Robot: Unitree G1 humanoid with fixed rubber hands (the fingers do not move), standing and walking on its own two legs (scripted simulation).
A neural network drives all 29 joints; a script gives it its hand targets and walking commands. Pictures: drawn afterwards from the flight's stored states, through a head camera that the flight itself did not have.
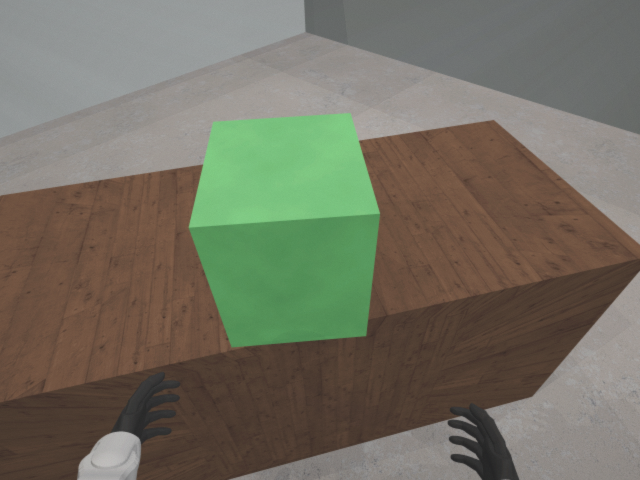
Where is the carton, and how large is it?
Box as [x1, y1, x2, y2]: [189, 113, 379, 346]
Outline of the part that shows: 350,113 213,122 191,215 189,229 231,346 365,335 379,212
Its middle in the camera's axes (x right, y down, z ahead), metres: -0.04 -0.01 +0.64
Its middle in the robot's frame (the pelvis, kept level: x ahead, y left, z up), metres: +0.50 +0.06 +0.03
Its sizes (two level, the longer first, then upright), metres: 0.254 0.226 0.274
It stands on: a pedestal, 0.66 m high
